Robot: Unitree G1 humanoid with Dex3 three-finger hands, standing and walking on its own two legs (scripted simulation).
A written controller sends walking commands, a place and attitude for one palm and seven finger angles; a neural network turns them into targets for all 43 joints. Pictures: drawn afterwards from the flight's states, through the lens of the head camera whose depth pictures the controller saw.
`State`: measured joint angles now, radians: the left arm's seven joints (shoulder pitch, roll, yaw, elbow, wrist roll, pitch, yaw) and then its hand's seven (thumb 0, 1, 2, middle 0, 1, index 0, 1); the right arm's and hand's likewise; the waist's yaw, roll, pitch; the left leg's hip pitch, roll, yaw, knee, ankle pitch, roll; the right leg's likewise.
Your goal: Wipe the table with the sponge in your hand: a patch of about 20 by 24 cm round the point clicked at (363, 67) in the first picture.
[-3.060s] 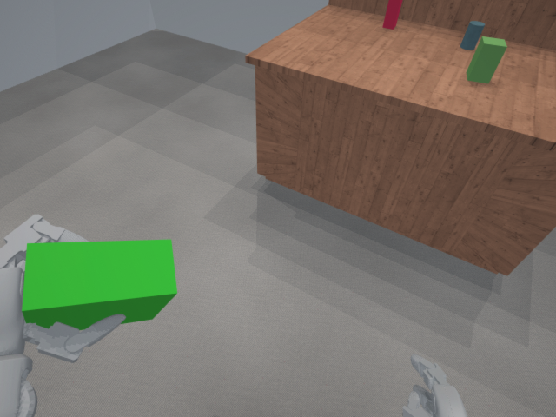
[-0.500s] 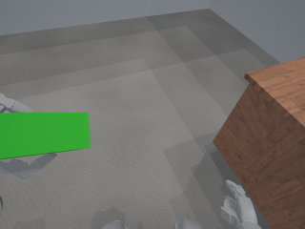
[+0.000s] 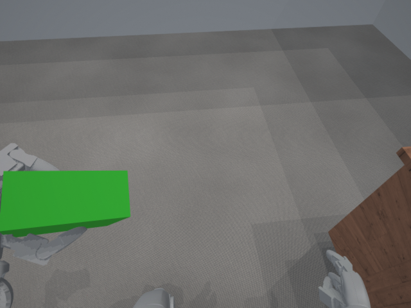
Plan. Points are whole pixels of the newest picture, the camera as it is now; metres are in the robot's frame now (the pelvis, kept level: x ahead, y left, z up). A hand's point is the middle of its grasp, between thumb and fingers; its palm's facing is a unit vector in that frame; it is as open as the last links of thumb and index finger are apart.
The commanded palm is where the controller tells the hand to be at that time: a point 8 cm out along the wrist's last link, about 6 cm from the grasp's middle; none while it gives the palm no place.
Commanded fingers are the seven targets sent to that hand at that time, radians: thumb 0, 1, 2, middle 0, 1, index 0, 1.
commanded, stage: turn to face it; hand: left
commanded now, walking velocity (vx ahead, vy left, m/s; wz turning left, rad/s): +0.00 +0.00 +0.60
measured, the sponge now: (85, 203) +0.23 +0.18 +0.15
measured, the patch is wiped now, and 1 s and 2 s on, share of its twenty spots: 0.00 0.00 0.00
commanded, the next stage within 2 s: none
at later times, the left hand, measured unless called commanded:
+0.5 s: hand (60, 209) +0.22 +0.21 +0.17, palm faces +0.45 -0.80 -0.40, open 10.3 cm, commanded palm +0.17 +0.24 +0.18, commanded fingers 0.00 0.10 1.30 -1.20 -1.60 -1.20 -1.60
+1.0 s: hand (123, 214) +0.22 +0.12 +0.16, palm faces +0.13 -0.89 -0.44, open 10.3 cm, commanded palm +0.19 +0.17 +0.18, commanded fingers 0.00 0.10 1.30 -1.20 -1.60 -1.20 -1.60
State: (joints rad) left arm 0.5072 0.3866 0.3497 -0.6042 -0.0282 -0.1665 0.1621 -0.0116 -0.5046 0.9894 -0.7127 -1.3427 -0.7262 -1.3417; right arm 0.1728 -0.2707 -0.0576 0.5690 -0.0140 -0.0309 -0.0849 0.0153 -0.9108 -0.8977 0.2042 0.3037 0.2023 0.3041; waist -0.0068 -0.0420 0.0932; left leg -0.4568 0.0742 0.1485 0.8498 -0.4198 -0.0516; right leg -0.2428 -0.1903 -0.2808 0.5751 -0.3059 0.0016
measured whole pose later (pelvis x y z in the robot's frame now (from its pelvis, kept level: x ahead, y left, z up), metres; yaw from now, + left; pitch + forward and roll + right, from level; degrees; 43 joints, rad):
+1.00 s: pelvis -0.06 -0.04 -0.01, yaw -20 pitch -2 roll -1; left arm 0.47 0.35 0.35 -0.49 -0.01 -0.17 0.13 -0.01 -0.51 0.99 -0.71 -1.35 -0.72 -1.35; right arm 0.25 -0.18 0.00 0.54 0.01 -0.03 -0.02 0.01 -0.91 -0.90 0.20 0.30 0.20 0.30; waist 0.05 0.03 0.05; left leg -0.17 0.16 0.17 0.57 -0.35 -0.06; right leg -0.42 0.01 -0.08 0.81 -0.39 0.05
